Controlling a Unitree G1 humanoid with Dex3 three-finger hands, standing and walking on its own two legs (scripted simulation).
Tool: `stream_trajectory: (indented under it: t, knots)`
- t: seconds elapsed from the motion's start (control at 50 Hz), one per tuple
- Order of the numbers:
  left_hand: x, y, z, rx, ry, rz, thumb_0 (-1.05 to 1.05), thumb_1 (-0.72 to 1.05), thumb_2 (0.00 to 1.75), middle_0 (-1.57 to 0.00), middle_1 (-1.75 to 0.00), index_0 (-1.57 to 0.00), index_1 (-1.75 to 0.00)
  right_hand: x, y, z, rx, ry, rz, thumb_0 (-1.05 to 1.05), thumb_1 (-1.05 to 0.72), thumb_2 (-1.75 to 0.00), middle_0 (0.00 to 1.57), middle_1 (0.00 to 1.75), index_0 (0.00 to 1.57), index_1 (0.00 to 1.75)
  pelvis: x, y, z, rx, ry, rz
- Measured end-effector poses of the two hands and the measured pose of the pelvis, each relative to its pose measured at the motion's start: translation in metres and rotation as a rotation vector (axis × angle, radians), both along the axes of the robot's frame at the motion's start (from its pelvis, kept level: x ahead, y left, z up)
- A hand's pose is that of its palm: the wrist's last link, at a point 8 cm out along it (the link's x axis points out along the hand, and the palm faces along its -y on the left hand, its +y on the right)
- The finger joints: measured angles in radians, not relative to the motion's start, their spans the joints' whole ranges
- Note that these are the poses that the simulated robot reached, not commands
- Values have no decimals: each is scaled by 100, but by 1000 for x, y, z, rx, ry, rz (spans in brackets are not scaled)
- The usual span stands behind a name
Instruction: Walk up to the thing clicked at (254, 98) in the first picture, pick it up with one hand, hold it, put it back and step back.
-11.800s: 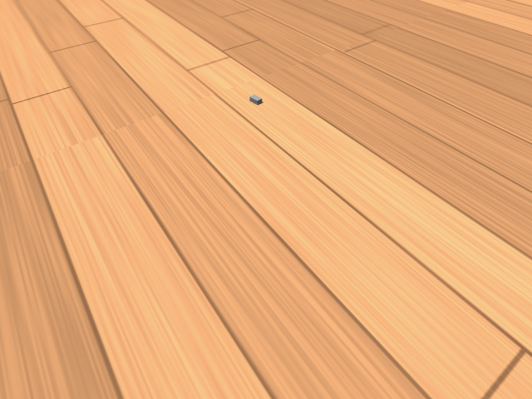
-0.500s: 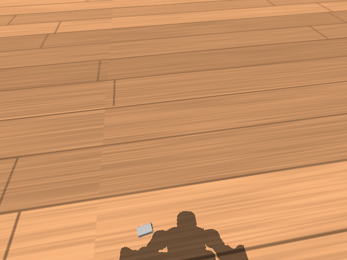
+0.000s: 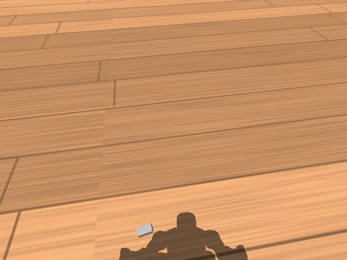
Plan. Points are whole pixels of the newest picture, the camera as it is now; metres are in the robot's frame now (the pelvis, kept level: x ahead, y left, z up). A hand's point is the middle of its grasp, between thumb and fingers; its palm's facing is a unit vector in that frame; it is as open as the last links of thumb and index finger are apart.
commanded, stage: stand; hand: left
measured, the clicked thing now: (144, 230) +0.43 +0.18 -0.77
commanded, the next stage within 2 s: walk up in 0.44 s
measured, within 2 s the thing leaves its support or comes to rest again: neither
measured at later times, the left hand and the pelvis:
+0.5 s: hand out of the picture +0.07 +0.26 -0.16, palm faces -0.04 -0.94 -0.34, open 7.4 cm; pelvis +0.00 +0.00 +0.00, yaw +0 degrees
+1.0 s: hand out of the picture +0.09 +0.16 -0.18, palm faces -0.03 -0.95 -0.33, open 7.4 cm; pelvis +0.00 -0.09 -0.03, yaw +1 degrees
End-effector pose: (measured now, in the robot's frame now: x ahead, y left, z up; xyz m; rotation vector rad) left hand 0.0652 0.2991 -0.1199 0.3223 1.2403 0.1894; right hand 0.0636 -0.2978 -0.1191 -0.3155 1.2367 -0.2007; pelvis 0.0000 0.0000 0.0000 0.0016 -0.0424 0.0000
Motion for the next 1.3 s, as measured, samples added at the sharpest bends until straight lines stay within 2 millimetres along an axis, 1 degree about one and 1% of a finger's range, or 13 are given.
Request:
stream_trajectory:
  t: [0.44, 0.48, 0.54, 0.62, 0.68, 0.74, 0.8, 0.88, 0.96, 1.04, 1.1, 1.2, 1.3]
  knots:
    - [1, 1, -1, -2, 3, -3, 1, 91, 90, -20, -30, -20, -30, -1, 1, 1, -4, 9, -1, 0, -91, -90, 20, 30, 20, 30, 1, 2, 0, -1, 3, 1]
    - [2, 4, -2, -5, 9, -5, 1, 91, 90, -20, -30, -20, -30, -2, -2, 2, -18, -9, -9, 0, -91, -90, 21, 30, 20, 30, 0, 0, -2, 7, 11, -3]
    - [6, 8, -3, 10, 22, 0, 1, 91, 90, -20, -30, -20, -30, -11, -18, 7, -65, -34, -29, 0, -90, -90, 21, 30, 20, 30, -4, -11, -5, 10, 17, -8]
    - [12, 2, -2, 28, 3, 2, 1, 91, 90, -20, -30, -20, -30, -27, -58, 14, -149, -15, -35, 0, -90, -90, 21, 30, 20, 30, -7, -32, -10, 9, 17, -23]
    - [15, -13, -4, 42, 0, -21, 1, 91, 90, -20, -30, -20, -30, -34, -95, 12, -189, -1, -37, 0, -90, -90, 21, 30, 20, 30, -8, -51, -18, 7, 12, -40]
    - [12, -34, -12, 66, -1, -42, 0, 91, 90, -20, -30, -20, -30, -34, -130, 1, -208, -1, -45, 0, -90, -90, 21, 30, 20, 30, -9, -72, -33, -9, 4, -50]
    - [5, -60, -15, 48, 15, -46, 0, 91, 90, -20, -30, -20, -30, -30, -143, -3, -200, 4, -64, 0, -91, -90, 20, 30, 20, 30, -9, -82, -32, -12, -2, -45]
    - [4, -88, -16, 9, -1, -36, 1, 91, 90, -20, -30, -20, -30, -24, -138, -7, -147, 11, -41, 0, -91, -90, 20, 30, 20, 30, -3, -89, -26, -16, 5, -28]
    - [12, -100, -21, -16, -51, -22, 1, 91, 90, -20, -30, -21, -30, -17, -122, -13, -95, 42, 1, 0, -91, -90, 20, 30, 20, 30, 2, -93, -27, -17, 10, 0]
    - [21, -96, -26, -18, -76, -10, 1, 90, 90, -21, -30, -21, -30, -7, -103, -17, -59, 31, 25, 0, -91, -90, 20, 30, 20, 30, 4, -90, -29, 9, 4, 12]
    - [27, -91, -23, -6, -82, 0, 1, 91, 90, -21, -30, -21, -30, 4, -93, -15, -27, 2, 36, 0, -91, -90, 21, 30, 20, 30, 5, -89, -26, 2, 6, 9]
    - [32, -83, -11, 33, -109, -7, 1, 91, 90, -20, -30, -21, -30, 30, -85, -15, 5, -60, 42, 0, -90, -90, 21, 30, 20, 30, 7, -90, -22, -15, 1, 13]
    - [27, -65, 0, 78, -118, -10, 1, 91, 90, -20, -30, -21, -30, 53, -82, -14, 5, -118, 62, 0, -90, -90, 21, 30, 20, 30, 3, -81, -23, -8, -2, 27]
